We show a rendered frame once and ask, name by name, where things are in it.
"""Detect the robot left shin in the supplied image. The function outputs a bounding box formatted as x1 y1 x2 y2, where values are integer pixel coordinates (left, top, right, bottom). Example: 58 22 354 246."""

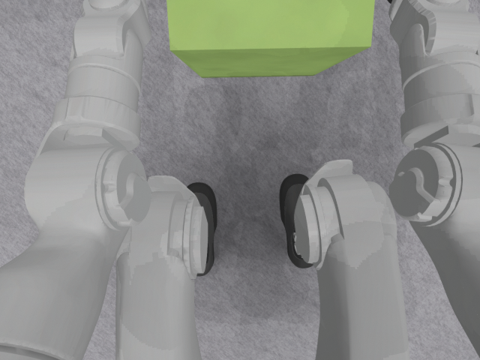
115 175 201 262

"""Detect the left robot forearm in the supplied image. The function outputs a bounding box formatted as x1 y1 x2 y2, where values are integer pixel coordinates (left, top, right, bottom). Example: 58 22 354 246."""
24 0 152 211

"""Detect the carton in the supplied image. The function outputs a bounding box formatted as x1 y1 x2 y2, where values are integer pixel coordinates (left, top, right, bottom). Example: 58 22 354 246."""
166 0 375 78

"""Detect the right robot forearm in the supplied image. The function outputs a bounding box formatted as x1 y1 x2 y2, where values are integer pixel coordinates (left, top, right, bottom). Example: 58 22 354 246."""
388 0 480 149

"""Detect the left robot upper arm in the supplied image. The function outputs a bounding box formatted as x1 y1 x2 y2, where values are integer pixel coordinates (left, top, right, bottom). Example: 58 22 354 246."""
0 146 152 360

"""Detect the right robot upper arm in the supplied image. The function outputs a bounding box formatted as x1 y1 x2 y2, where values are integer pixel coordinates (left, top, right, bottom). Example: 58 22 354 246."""
388 142 480 358

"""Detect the right robot thigh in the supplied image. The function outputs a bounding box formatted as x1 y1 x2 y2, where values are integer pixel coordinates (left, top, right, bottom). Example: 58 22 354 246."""
295 174 410 360

